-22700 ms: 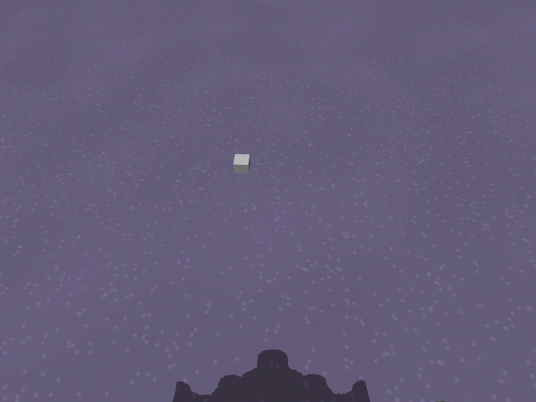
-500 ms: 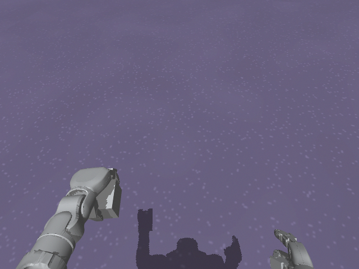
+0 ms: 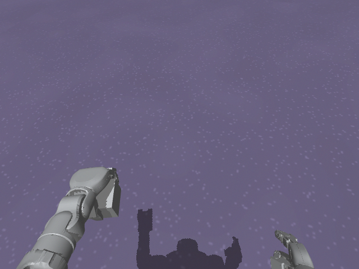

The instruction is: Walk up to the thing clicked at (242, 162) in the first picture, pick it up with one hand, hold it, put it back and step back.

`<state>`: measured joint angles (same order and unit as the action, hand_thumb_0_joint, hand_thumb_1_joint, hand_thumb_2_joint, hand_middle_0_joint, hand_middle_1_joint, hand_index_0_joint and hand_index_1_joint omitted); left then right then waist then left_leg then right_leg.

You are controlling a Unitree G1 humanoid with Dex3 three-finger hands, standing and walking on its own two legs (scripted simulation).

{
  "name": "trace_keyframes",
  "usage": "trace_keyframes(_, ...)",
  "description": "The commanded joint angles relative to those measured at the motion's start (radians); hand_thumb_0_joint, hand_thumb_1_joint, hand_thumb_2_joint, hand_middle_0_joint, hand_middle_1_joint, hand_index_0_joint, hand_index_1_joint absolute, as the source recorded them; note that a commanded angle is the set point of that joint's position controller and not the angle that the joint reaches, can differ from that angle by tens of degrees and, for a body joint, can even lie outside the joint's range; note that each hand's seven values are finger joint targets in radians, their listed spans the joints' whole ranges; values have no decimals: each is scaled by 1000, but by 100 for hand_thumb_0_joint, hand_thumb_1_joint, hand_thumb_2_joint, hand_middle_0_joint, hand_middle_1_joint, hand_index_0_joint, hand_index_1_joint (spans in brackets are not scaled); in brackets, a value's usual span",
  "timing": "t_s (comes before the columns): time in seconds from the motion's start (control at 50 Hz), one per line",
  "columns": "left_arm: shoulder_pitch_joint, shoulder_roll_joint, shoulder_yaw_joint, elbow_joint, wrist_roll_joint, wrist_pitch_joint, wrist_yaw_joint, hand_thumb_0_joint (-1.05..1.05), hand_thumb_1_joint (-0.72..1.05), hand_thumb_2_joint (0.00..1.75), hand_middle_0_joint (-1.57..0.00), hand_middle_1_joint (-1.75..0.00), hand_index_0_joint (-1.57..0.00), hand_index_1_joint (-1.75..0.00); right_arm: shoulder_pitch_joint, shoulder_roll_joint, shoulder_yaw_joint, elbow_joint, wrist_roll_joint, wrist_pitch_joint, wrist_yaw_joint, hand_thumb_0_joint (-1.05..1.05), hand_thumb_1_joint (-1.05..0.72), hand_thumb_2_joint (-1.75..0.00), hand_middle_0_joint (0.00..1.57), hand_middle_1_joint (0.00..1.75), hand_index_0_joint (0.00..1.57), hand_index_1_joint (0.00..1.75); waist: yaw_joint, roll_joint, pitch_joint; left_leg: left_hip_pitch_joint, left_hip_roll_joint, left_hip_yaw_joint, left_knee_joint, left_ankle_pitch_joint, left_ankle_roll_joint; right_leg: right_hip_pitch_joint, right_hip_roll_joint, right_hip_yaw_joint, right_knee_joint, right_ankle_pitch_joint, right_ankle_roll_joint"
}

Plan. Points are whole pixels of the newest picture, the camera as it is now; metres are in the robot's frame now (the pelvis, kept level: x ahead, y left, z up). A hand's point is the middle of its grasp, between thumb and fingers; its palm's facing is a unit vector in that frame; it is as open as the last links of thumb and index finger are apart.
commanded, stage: crouch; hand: left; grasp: from above
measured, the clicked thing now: (102, 198) +0.30 +0.22 -0.07
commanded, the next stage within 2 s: lower in 2.00 s
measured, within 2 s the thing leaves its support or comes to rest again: neither
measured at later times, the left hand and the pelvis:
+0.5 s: hand (112, 209) +0.32 +0.24 -0.20, palm faces -0.42 +0.03 -0.91, open 10.8 cm; pelvis -0.03 +0.00 -0.10, yaw +1 degrees
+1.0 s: hand (125, 222) +0.36 +0.26 -0.44, palm faces -0.46 +0.00 -0.89, open 10.8 cm; pelvis -0.07 +0.01 -0.29, yaw -2 degrees
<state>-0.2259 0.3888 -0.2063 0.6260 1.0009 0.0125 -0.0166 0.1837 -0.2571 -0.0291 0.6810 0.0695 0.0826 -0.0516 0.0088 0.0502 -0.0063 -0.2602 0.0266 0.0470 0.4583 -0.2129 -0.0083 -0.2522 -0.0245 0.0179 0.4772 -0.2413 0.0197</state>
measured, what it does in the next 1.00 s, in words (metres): lowers itself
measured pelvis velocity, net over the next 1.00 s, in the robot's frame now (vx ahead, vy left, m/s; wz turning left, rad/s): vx -0.07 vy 0.01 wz -0.03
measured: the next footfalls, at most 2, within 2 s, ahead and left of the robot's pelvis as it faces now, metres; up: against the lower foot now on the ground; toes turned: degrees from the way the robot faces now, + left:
none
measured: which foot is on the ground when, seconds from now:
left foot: down 0.00-1.00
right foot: down 0.00-1.00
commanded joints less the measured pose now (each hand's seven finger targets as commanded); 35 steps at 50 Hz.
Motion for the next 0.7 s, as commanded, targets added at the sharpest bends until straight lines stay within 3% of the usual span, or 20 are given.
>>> trace_keyframes(0.0,-290,190,101,-145,11,-10,57,0,51,93,-91,-77,-90,-78,-73,-126,-50,-122,-8,-36,-8,0,-88,-90,20,30,20,30,-10,-71,-223,123,-38,0,-22,199,25,16,42,-17,-63,193,-23)
trace_keyframes(0.06,-299,174,96,-102,22,-30,91,0,51,95,-91,-77,-91,-78,-57,-127,-52,-116,-13,-33,-4,0,-88,-90,20,30,20,30,-25,-70,-196,93,-38,-2,-11,156,22,-33,41,-17,-52,147,-27)
trace_keyframes(0.16,-355,183,108,47,67,-53,195,0,53,93,-92,-78,-92,-78,-22,-133,-58,-84,-31,-28,6,0,-89,-90,20,30,20,30,-45,-76,-214,-7,-44,-1,95,125,20,-130,35,-17,31,129,-23)
trace_keyframes(0.22,-456,161,95,104,88,-62,265,0,54,93,-94,-79,-94,-79,16,-145,-72,-56,-44,-33,20,0,-89,-90,20,30,20,30,-68,-40,-273,-77,-34,-10,195,97,5,-253,43,-24,132,94,-32)
trace_keyframes(0.34,-561,135,98,275,149,-73,365,0,50,88,-90,-77,-91,-77,83,-153,-95,-54,-67,-58,37,0,-89,-90,20,30,20,30,-96,-11,-414,-361,-31,-18,483,39,7,-518,46,-28,403,47,-40)
trace_keyframes(0.4,-621,186,129,315,167,-73,404,0,51,87,-89,-78,-91,-76,102,-161,-100,-54,-74,-70,36,0,-89,-90,20,30,20,30,-92,4,-486,-510,-35,-22,591,-33,11,-622,48,-32,518,-13,-45)
trace_keyframes(0.46,-669,196,145,383,164,-61,434,0,48,88,-87,-78,-88,-77,122,-164,-102,-45,-84,-85,30,0,-89,-90,20,30,20,30,-103,21,-535,-636,-32,-30,685,-106,16,-744,52,-41,618,-81,-52)
trace_keyframes(0.5,-704,246,179,381,163,-51,449,0,48,87,-86,-78,-88,-77,130,-162,-101,-36,-91,-95,25,0,-89,-89,20,30,20,30,-95,37,-620,-709,-32,-29,760,-106,21,-783,53,-42,689,-79,-51)
trace_keyframes(0.54,-694,218,167,415,153,-39,446,0,50,85,-86,-79,-89,-76,133,-163,-103,-29,-98,-105,25,0,-89,-89,20,30,20,30,-114,51,-660,-755,-25,-41,825,-98,24,-862,54,-52,762,-73,-54)
trace_keyframes(0.58,-724,289,207,391,157,-37,444,0,47,88,-87,-78,-88,-77,137,-172,-109,-23,-101,-108,20,0,-89,-90,20,30,20,30,-105,45,-701,-821,-26,-44,871,-134,25,-898,53,-54,811,-105,-55)
trace_keyframes(0.62,-700,289,212,432,157,-36,434,0,47,88,-87,-77,-88,-76,140,-166,-104,-23,-108,-111,22,0,-89,-90,20,30,20,30,-118,34,-690,-909,-28,-42,917,-180,30,-942,52,-53,849,-143,-54)
trace_keyframes(0.64,-726,287,212,431,155,-39,426,0,46,88,-86,-78,-87,-77,141,-171,-108,-15,-113,-115,23,0,-89,-90,20,30,20,30,-124,37,-698,-935,-24,-50,939,-211,29,-989,51,-56,874,-168,-54)
trace_keyframes(0.66,-782,323,226,385,156,-47,422,0,46,89,-85,-80,-86,-79,138,-171,-110,-20,-115,-117,23,0,-89,-90,20,30,20,30,-125,56,-733,-932,-23,-58,954,-239,26,-1022,52,-60,897,-200,-58)
trace_keyframes(0.68,-754,319,227,453,161,-45,415,0,48,87,-86,-81,-88,-79,144,-173,-103,-12,-118,-119,25,0,-89,-90,20,30,20,30,-137,54,-703,-962,-20,-64,977,-246,27,-1068,51,-64,922,-211,-58)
